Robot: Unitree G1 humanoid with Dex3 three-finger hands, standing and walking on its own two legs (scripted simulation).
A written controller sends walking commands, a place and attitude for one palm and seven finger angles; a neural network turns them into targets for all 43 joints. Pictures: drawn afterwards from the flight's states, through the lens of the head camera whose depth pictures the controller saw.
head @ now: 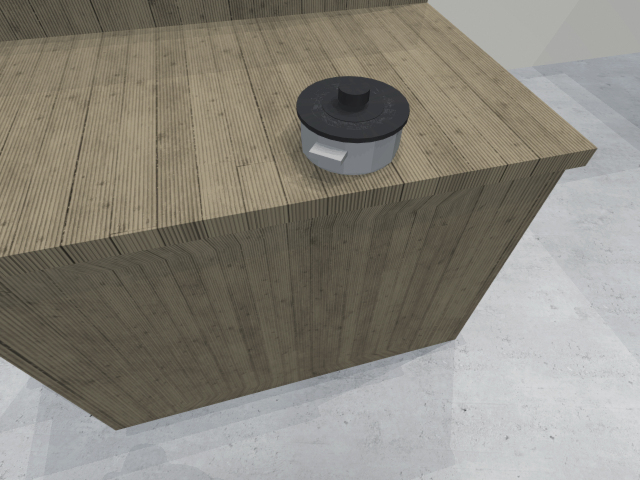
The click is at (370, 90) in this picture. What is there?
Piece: lid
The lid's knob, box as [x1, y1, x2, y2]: [338, 78, 369, 106]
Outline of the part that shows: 341,81 339,83 338,99 340,102 350,106 358,106 367,102 369,85 365,81 353,78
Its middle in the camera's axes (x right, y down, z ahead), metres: +0.05 -0.23 +0.60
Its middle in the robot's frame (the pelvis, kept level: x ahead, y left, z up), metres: +0.63 -0.01 +0.16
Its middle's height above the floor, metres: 0.93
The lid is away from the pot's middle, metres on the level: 0.00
